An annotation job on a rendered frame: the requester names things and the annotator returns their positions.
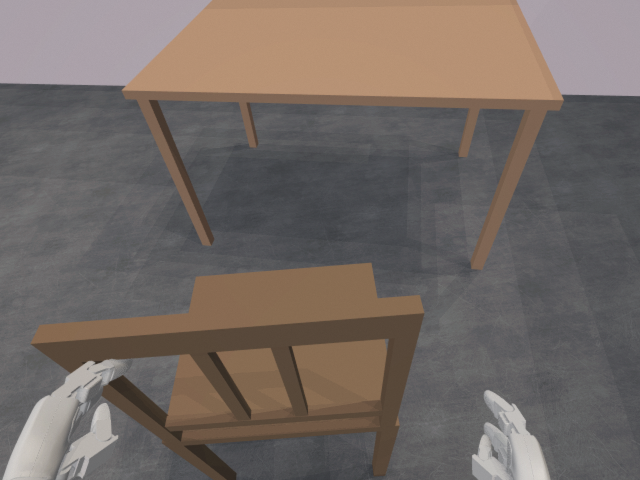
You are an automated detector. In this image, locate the chair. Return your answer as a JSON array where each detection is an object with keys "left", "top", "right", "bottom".
[{"left": 31, "top": 263, "right": 424, "bottom": 480}]

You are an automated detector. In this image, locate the robot left hand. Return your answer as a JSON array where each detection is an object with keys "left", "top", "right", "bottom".
[{"left": 2, "top": 359, "right": 132, "bottom": 480}]

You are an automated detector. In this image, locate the table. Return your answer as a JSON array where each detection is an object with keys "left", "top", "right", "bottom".
[{"left": 121, "top": 0, "right": 564, "bottom": 270}]

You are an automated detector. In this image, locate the robot right hand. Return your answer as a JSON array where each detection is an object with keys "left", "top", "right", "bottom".
[{"left": 472, "top": 390, "right": 551, "bottom": 480}]

